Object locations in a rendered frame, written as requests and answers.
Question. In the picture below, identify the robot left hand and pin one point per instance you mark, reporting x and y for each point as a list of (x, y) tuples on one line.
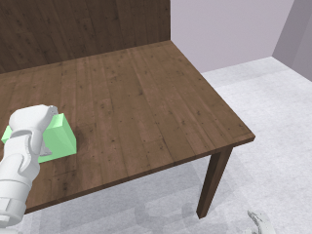
[(37, 117)]

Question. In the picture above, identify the table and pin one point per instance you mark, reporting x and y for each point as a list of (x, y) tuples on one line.
[(135, 104)]

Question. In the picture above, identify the robot right hand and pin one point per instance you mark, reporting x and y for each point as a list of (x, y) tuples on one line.
[(260, 221)]

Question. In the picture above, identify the robot left forearm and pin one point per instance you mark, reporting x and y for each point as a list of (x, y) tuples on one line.
[(18, 168)]

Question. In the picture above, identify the sponge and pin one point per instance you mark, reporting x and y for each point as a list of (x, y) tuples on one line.
[(58, 137)]

